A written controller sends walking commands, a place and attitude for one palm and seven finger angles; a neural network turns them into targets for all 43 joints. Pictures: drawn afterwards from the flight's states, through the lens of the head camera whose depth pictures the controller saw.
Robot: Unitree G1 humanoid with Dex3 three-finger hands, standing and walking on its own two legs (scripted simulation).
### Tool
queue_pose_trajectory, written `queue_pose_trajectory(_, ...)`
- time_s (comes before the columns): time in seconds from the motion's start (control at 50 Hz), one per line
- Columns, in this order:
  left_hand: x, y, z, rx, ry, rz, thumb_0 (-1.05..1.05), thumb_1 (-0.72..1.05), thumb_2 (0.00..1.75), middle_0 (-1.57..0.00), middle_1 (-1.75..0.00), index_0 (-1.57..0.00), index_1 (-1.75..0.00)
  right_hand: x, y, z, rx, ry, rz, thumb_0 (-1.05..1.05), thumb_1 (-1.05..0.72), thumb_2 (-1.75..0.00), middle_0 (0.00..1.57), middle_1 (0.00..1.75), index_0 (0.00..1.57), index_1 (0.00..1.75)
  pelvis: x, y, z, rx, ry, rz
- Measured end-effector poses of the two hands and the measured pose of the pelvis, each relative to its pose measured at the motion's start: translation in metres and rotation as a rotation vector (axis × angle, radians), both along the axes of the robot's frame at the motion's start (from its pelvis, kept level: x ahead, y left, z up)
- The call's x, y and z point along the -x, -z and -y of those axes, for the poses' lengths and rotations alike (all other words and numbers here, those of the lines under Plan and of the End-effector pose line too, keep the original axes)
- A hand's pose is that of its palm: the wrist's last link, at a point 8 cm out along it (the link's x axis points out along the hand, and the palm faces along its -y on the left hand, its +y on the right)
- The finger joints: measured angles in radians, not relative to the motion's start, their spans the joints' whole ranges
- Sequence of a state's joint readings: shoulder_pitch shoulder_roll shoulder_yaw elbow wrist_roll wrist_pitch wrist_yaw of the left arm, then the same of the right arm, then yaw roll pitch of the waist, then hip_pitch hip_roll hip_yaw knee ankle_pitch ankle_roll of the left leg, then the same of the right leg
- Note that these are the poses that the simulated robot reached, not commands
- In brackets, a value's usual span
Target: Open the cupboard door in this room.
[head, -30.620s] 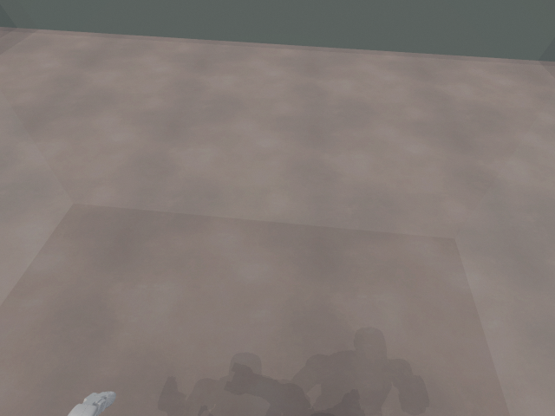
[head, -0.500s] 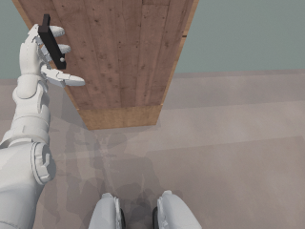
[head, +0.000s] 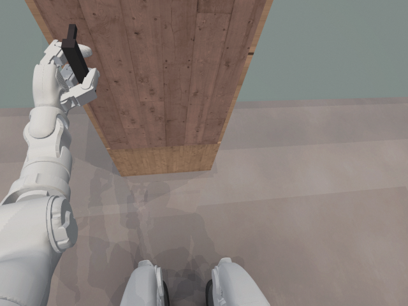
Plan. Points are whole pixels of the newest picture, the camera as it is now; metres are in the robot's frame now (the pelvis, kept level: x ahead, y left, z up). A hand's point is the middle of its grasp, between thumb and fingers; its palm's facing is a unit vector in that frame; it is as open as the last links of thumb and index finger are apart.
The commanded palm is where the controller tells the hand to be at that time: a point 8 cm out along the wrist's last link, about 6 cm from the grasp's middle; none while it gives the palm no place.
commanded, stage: close the thumb around the handle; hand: left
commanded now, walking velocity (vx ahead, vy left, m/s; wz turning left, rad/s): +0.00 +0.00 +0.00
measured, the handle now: (81, 62) +0.57 +0.19 +0.07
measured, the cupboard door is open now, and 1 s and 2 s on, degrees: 0 31 45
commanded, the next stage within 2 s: pull the door open along its arc in 0.12 s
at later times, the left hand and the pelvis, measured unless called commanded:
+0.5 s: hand (96, 98) +0.49 +0.16 +0.06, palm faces +0.04 -1.00 +0.00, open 5.6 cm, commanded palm +0.44 +0.20 +0.06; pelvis +0.00 -0.01 +0.01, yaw +0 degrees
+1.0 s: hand (141, 161) +0.36 +0.08 +0.06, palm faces +0.43 -0.90 +0.03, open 5.7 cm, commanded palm +0.30 +0.11 +0.06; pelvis +0.01 -0.03 +0.02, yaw +2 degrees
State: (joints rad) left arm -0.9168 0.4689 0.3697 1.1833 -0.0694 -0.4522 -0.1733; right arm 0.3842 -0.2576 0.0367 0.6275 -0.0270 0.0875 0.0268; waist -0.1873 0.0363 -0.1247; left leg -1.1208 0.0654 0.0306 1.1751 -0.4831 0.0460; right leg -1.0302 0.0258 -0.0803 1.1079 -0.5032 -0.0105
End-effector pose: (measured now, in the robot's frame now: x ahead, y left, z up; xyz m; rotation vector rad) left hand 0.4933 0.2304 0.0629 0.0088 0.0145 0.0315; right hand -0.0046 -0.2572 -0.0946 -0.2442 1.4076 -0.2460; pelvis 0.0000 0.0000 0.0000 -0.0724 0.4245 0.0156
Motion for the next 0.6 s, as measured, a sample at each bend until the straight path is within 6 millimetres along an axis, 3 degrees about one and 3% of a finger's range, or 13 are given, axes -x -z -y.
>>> queue_pose_trajectory(0.12, -0.001, 0.001, 0.009, 0.014, 0.014, 0.006, 0.01, 0.74, 0.83, -0.37, -1.34, -0.39, -1.34, -0.004, 0.001, 0.003, 0.005, -0.003, 0.009, 0.0, -0.9, -0.9, 0.21, 0.3, 0.21, 0.3, 0.0, 0.0, 0.001, -0.002, 0.001, -0.001)
queue_pose_trajectory(0.36, 0.004, 0.001, 0.013, 0.007, -0.016, 0.004, 0.01, 0.75, 0.84, -0.37, -1.35, -0.37, -1.34, -0.004, 0.003, 0.006, -0.013, 0.003, 0.02, 0.0, -0.9, -0.9, 0.21, 0.3, 0.21, 0.3, 0.001, 0.0, 0.007, -0.01, 0.006, 0.005)
queue_pose_trajectory(0.48, 0.022, 0.001, 0.016, 0.006, -0.01, 0.007, 0.01, 0.76, 0.8, -0.37, -1.35, -0.37, -1.35, -0.01, 0.002, 0.006, -0.037, 0.014, 0.035, 0.0, -0.9, -0.9, 0.2, 0.3, 0.21, 0.3, -0.004, -0.006, 0.009, -0.019, 0.012, 0.021)
queue_pose_trajectory(0.6, 0.054, 0.001, 0.023, 0.008, 0.011, 0.009, 0.01, 0.75, 0.76, -0.37, -1.35, -0.37, -1.35, -0.035, -0.004, 0.007, -0.06, 0.005, 0.103, 0.01, -0.9, -0.9, 0.2, 0.3, 0.21, 0.3, -0.01, -0.014, 0.011, -0.03, 0.014, 0.052)
